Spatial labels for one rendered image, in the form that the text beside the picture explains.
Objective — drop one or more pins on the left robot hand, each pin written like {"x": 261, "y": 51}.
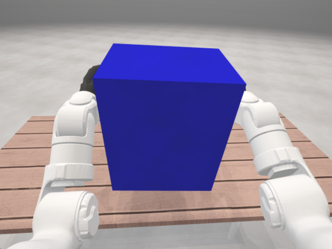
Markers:
{"x": 87, "y": 84}

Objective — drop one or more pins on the right robot upper arm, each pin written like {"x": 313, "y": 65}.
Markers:
{"x": 295, "y": 205}

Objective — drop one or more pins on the robot right forearm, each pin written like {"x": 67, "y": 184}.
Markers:
{"x": 275, "y": 156}

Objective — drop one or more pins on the table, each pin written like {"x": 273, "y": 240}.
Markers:
{"x": 234, "y": 196}

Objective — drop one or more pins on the robot left forearm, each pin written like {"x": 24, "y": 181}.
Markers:
{"x": 72, "y": 144}

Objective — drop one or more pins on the left robot upper arm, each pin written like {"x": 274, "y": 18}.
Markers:
{"x": 63, "y": 220}

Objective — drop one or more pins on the carton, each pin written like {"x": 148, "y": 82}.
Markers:
{"x": 166, "y": 114}

